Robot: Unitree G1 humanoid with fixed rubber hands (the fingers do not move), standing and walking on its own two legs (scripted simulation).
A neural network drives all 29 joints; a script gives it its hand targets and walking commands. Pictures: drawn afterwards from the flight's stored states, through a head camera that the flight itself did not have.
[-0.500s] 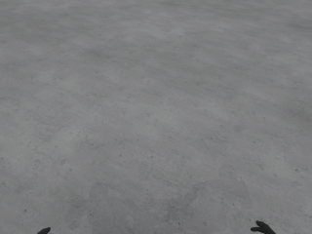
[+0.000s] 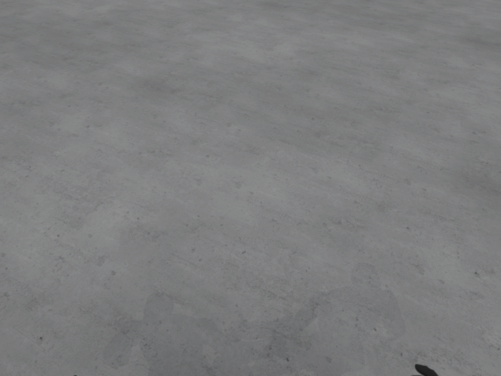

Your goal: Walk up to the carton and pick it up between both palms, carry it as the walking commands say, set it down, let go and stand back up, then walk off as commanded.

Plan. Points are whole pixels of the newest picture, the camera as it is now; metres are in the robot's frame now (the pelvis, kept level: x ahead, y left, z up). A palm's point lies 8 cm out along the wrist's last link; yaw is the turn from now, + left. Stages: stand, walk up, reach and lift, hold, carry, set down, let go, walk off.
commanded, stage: stand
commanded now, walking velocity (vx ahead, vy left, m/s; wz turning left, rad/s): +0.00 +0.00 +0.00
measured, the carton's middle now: out of the picture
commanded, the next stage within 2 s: walk up in 0.80 s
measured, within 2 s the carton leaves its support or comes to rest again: neither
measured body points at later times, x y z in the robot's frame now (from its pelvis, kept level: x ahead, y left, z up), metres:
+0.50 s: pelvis +0.01 +0.00 +0.00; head +0.01 +0.00 +0.45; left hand +0.12 +0.32 -0.11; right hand +0.12 -0.32 -0.11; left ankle +0.01 +0.12 -0.75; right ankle +0.01 -0.12 -0.75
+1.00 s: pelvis +0.01 +0.00 +0.00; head +0.02 +0.00 +0.45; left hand +0.12 +0.32 -0.11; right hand +0.12 -0.32 -0.11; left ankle +0.01 +0.12 -0.75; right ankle +0.00 -0.12 -0.74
